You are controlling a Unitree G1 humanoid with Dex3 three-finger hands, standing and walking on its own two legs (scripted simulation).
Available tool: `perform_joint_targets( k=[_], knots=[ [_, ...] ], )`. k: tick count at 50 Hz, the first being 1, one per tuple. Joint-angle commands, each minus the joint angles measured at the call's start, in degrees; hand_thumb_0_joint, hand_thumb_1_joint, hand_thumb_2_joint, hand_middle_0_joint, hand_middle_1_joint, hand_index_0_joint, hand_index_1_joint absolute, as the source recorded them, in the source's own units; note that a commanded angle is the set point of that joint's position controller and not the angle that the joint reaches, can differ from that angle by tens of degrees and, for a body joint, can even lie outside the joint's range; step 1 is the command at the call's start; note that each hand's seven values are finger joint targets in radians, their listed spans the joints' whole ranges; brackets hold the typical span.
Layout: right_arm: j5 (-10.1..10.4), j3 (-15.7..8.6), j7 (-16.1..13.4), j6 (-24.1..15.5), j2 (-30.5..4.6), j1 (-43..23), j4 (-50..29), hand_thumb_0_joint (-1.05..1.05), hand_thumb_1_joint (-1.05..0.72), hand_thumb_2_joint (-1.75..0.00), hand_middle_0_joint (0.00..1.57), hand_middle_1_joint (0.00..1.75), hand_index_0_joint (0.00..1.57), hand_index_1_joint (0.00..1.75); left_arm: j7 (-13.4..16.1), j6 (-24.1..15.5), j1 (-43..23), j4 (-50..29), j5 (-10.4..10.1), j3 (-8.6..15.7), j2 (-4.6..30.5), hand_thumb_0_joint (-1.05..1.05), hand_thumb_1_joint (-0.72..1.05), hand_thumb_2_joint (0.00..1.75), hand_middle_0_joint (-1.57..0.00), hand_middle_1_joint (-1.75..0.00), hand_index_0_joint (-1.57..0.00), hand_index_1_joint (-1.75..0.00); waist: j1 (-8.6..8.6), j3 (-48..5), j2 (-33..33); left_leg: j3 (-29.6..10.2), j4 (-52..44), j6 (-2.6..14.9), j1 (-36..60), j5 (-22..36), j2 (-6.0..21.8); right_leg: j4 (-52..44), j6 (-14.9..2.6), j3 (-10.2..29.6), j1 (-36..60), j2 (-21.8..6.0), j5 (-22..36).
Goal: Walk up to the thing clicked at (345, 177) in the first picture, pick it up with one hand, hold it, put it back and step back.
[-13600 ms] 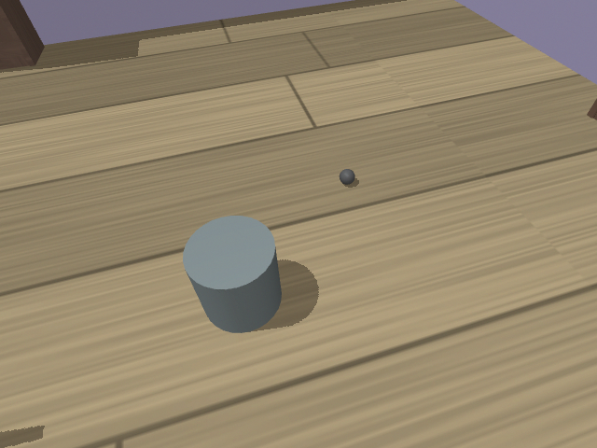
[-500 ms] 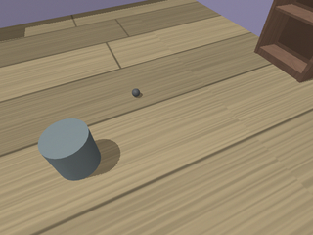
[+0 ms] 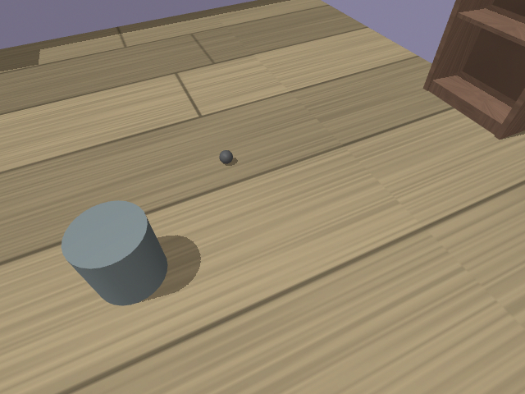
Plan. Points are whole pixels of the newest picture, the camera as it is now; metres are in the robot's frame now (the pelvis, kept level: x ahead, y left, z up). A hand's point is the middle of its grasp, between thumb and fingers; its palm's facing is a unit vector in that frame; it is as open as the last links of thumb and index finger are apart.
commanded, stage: walk up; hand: left
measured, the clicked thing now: (226, 156) +1.44 +0.27 -0.74
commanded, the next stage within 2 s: none
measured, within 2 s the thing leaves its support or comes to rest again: neither
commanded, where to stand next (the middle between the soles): +1.05 +0.03 m, yaw +2 degrees
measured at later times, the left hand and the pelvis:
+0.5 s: hand out of the picture +0.16 +0.36 -0.17, palm faces +0.02 -0.95 -0.30, open 7.4 cm; pelvis +0.12 +0.08 -0.01, yaw +2 degrees
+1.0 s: hand (153, 232) +0.49 +0.29 -0.13, palm faces +0.01 -0.94 -0.35, open 7.3 cm; pelvis +0.38 +0.03 -0.01, yaw +0 degrees
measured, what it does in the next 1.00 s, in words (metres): walks ahead: left foot, then right foot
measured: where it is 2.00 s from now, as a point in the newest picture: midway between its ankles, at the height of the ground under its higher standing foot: (272, 257)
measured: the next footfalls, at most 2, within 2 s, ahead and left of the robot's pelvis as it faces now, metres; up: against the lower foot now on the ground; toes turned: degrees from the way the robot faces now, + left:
left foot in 0.28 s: +0.17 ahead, +0.19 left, +0.00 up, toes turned +8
right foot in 0.82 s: +0.45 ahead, -0.07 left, +0.00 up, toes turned -3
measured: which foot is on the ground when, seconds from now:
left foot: down 0.00-0.06, up 0.08-0.26, down 0.28-0.84, up 0.86-1.00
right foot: down 0.00-0.30, up 0.32-0.80, down 0.82-1.00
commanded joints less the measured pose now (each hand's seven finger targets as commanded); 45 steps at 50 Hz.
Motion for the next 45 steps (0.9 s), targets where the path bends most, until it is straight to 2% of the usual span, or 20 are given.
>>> perform_joint_targets(
  k=[1, 3, 5, 11, 14, 15, 16, 17, 18, 20, 23, 28, 31, 37, 39, 41, 42, 43, 44, 45],
  knots=[
    [-1.6, -6.6, 1.4, -2.3, -16.6, -1.6, -7.1, 0.0, -0.9, -0.9, 0.2, 0.3, 0.2, 0.3, -1.4, -2.3, 3.7, -5.4, 1.3, 7.2, 18.2, 0.0, 0.9, 0.9, -0.2, -0.3, -0.2, -0.3, 3.29, -4.7, -1.6, -1.4, 6.0, 6.92, -12.8, -25.9, 1.1, -0.5, -6.12, 7.0, 5.9, -6.5, -30.0],
    [-2.1, -6.3, 2.0, -1.9, -14.5, -7.6, -10.7, 0.0, -0.9, -0.9, 0.2, 0.3, 0.2, 0.3, -1.4, -2.7, 6.5, -6.3, 1.7, 8.8, 21.4, 0.0, 0.9, 0.9, -0.2, -0.3, -0.2, -0.3, 6.83, 3.0, -10.4, 5.6, 24.9, 4.42, -30.9, -17.6, -1.3, -13.2, -12.18, 21.2, 9.5, -19.5, -37.7],
    [-1.9, -7.0, 2.3, -2.6, -14.4, -7.8, -11.6, 0.0, -0.9, -0.9, 0.2, 0.3, 0.2, 0.3, -1.4, -3.4, 5.4, -8.0, 1.8, 9.2, 21.1, 0.0, 0.9, 0.9, -0.2, -0.3, -0.2, -0.3, 6.89, 7.1, -6.5, 0.4, 26.8, 3.82, -34.9, -15.3, 3.3, -13.9, -16.29, 23.4, 8.5, -23.8, -27.4],
    [-1.4, -8.7, 4.4, -3.4, -13.6, 4.8, -10.2, 0.0, -0.9, -0.9, 0.2, 0.3, 0.2, 0.3, -2.6, -3.4, -3.5, -12.9, 2.0, 8.6, 19.8, 0.0, 0.9, 0.9, -0.2, -0.3, -0.2, -0.3, -0.96, 2.4, -12.5, 4.5, 15.9, 3.35, -9.4, -8.6, 2.7, -8.2, -10.59, 6.4, -7.7, -13.1, -21.5],
    [-1.8, -11.3, 3.3, -3.5, -16.6, 18.8, -5.8, 0.0, -0.9, -0.9, 0.2, 0.3, 0.2, 0.3, -3.0, -2.5, -4.0, -14.4, 1.9, 7.3, 15.6, 0.0, 0.9, 0.9, -0.2, -0.3, -0.2, -0.3, -7.63, -2.9, 1.8, 7.3, 13.3, 3.06, 15.9, -3.3, -0.8, 13.3, -8.03, -0.9, -25.1, -7.4, -24.9],
    [-2.3, -12.6, 2.4, -3.8, -20.8, 24.4, -4.8, 0.0, -0.9, -0.9, 0.2, 0.3, 0.2, 0.3, -3.1, -2.3, -0.1, -14.2, 1.6, 5.6, 11.1, 0.0, 0.9, 0.9, -0.2, -0.3, -0.2, -0.3, -10.47, -5.2, 16.3, -2.4, 6.3, 5.5, 22.8, -17.8, 3.8, 32.6, -6.74, -4.6, -33.8, -1.5, -24.8],
    [-3.2, -12.9, 1.6, -4.3, -25.4, 25.0, -7.1, 0.0, -0.9, -0.9, 0.2, 0.3, 0.2, 0.3, -2.9, -2.2, 2.7, -14.7, 0.9, 4.9, 8.9, 0.0, 0.9, 0.9, -0.2, -0.3, -0.2, -0.3, -10.11, -5.1, 21.6, -34.3, -8.7, 10.12, 17.8, -42.6, 18.2, 48.0, -4.77, 4.4, -41.0, 6.5, -24.3],
    [-1.6, -12.4, 1.7, -4.3, -25.5, 13.0, -11.1, 0.0, -0.9, -0.9, 0.2, 0.3, 0.2, 0.3, -2.4, -1.6, 2.7, -14.0, 0.6, 6.0, 14.9, 0.0, 0.9, 0.9, -0.2, -0.3, -0.2, -0.3, -5.29, 0.0, 10.3, -39.3, -14.3, 13.12, 3.9, -46.3, 22.0, 49.2, -5.02, 11.4, -35.1, 2.1, -18.3],
    [-1.0, -11.9, 1.7, -4.5, -25.6, 8.6, -12.8, 0.0, -0.9, -0.9, 0.2, 0.3, 0.2, 0.3, -2.2, -1.6, 5.0, -13.5, 0.5, 5.8, 15.8, 0.0, 0.9, 0.9, -0.2, -0.3, -0.2, -0.3, -2.18, 3.5, 10.6, -39.0, -16.6, 14.77, -2.2, -47.7, 23.9, 49.9, -5.28, 11.7, -32.2, -1.1, -16.1],
    [-0.9, -10.0, 1.7, -5.4, -21.1, 4.2, -14.4, 0.0, -0.9, -0.9, 0.2, 0.3, 0.2, 0.3, -2.5, -1.9, 8.5, -10.1, -0.5, 6.5, 17.7, 0.0, 0.9, 0.9, -0.2, -0.3, -0.2, -0.3, 1.19, 4.8, 6.1, -21.6, -11.6, 12.61, -4.7, -34.6, 17.2, 46.2, -3.61, 12.4, -29.2, -3.1, -8.3],
    [-0.6, -9.3, 1.7, -6.4, -17.6, 5.8, -14.6, 0.0, -0.9, -0.9, 0.2, 0.3, 0.2, 0.3, -3.6, -1.4, 11.2, -8.7, -0.2, 6.7, 17.4, 0.0, 0.9, 0.9, -0.2, -0.3, -0.2, -0.3, 1.41, 5.5, 6.7, -9.7, -13.2, 9.6, -7.2, -25.9, 12.4, 40.0, -1.52, 9.3, -25.3, -3.1, -1.4],
    [-0.3, -9.6, 1.6, -7.0, -18.5, 9.0, -15.2, 0.0, -0.9, -0.9, 0.2, 0.3, 0.2, 0.3, -4.6, -1.5, 6.4, -12.2, 0.4, 6.4, 15.9, 0.0, 0.9, 0.9, -0.2, -0.3, -0.2, -0.3, -0.11, 6.2, 6.1, -4.8, -13.9, 12.65, -0.2, -19.1, 13.3, 30.8, 0.36, 7.5, -30.1, -3.6, 2.7],
    [0.0, -9.5, 1.6, -6.8, -17.7, 12.6, -15.0, 0.0, -0.9, -0.9, 0.2, 0.3, 0.2, 0.3, -4.9, -1.9, 0.9, -14.8, 0.6, 5.9, 14.3, 0.0, 0.9, 0.9, -0.2, -0.3, -0.2, -0.3, -2.65, 5.8, 4.8, -1.0, -11.9, 11.62, 5.9, -10.1, 11.6, 23.6, -0.34, 5.7, -32.0, -3.6, 5.9],
    [-0.6, -9.2, 1.2, -5.8, -17.8, 13.7, -16.6, 0.0, -0.9, -0.9, 0.2, 0.3, 0.2, 0.3, -4.9, -2.9, -4.5, -17.1, 0.4, 5.3, 12.2, 0.0, 0.9, 0.9, -0.2, -0.3, -0.2, -0.3, -3.34, 3.9, 5.4, 3.8, -3.9, 12.48, 7.4, 9.4, 11.5, 12.2, -2.68, 0.1, -23.1, -2.8, 5.0],
    [-0.7, -9.2, 0.7, -5.4, -18.1, 13.5, -17.4, 0.0, -0.9, -0.9, 0.2, 0.3, 0.2, 0.3, -4.4, -3.0, -1.3, -16.2, 0.2, 5.7, 12.6, 0.0, 0.9, 0.9, -0.2, -0.3, -0.2, -0.3, -1.69, 1.4, 5.3, 3.1, 1.6, 11.98, 7.9, 16.1, 12.2, 11.6, -3.66, -0.4, -17.2, -1.8, 3.4],
    [-0.8, -8.2, 0.5, -5.1, -16.0, 14.3, -18.5, 0.0, -0.9, -0.9, 0.2, 0.3, 0.2, 0.3, -3.5, -3.5, 8.8, -13.4, 0.4, 7.3, 15.3, 0.0, 0.9, 0.9, -0.2, -0.3, -0.2, -0.3, 3.52, -6.2, -2.4, 7.0, 20.2, 9.76, 2.5, 21.8, 8.0, 9.2, -5.19, -2.9, 1.0, 1.3, 2.2],
    [-0.6, -7.4, 0.6, -5.1, -13.5, 17.0, -18.8, 0.0, -0.9, -0.9, 0.2, 0.3, 0.2, 0.3, -2.7, -3.8, 16.3, -12.0, 0.7, 8.8, 18.5, 0.0, 0.9, 0.9, -0.2, -0.3, -0.2, -0.3, 6.26, -11.9, -9.4, 8.4, 34.4, 7.84, -6.5, 12.3, 4.7, 7.7, -6.77, 5.0, 13.8, -3.7, -4.1],
    [0.6, -6.3, 0.7, -5.2, -11.2, 19.2, -20.2, 0.0, -0.9, -0.9, 0.2, 0.3, 0.2, 0.3, -2.2, -4.1, 20.1, -12.4, 0.3, 10.2, 23.9, 0.0, 0.9, 0.9, -0.2, -0.3, -0.2, -0.3, 6.89, -15.5, -19.4, 9.1, 47.3, 5.16, -22.1, -12.6, -4.0, 2.5, -14.12, 32.5, 24.9, -19.2, -3.5],
    [0.6, -7.2, 0.2, -5.1, -16.2, 15.7, -19.3, 0.0, -0.9, -0.9, 0.2, 0.3, 0.2, 0.3, -1.9, -4.1, 19.5, -12.7, -0.8, 10.2, 24.0, 0.0, 0.9, 0.9, -0.2, -0.3, -0.2, -0.3, 8.02, -13.0, -16.1, 4.0, 51.4, 4.88, -28.6, -20.6, -3.3, -0.3, -18.46, 41.1, 25.6, -22.8, 4.3],
    [0.3, -7.4, -0.1, -5.2, -17.2, 13.0, -18.9, 0.0, -0.9, -0.9, 0.2, 0.3, 0.2, 0.3, -1.4, -3.9, 17.3, -13.8, -1.5, 9.9, 22.8, 0.0, 0.9, 0.9, -0.2, -0.3, -0.2, -0.3, 7.74, -9.8, -12.0, 0.9, 54.5, 4.7, -28.8, -19.6, -0.9, 0.4, -19.86, 37.2, 20.4, -22.9, 12.7]
  ],
)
